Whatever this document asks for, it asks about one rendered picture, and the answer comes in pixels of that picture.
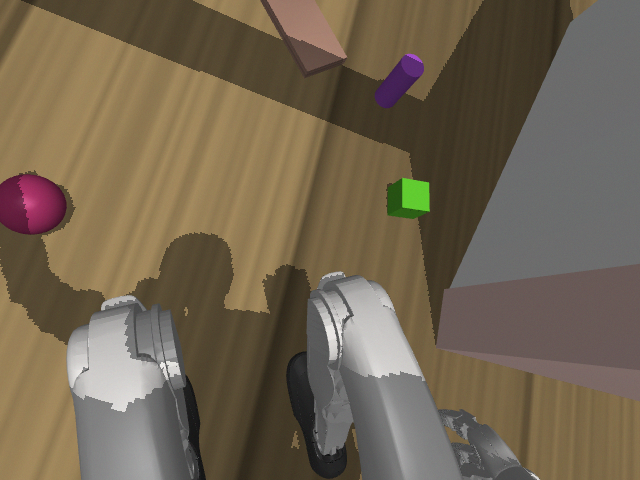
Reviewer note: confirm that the right robot foot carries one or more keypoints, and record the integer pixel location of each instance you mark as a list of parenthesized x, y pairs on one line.
[(302, 402)]

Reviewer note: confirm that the right robot hand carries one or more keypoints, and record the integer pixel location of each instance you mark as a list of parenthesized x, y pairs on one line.
[(486, 456)]

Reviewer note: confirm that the left robot foot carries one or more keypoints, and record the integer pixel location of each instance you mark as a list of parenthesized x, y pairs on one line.
[(194, 427)]

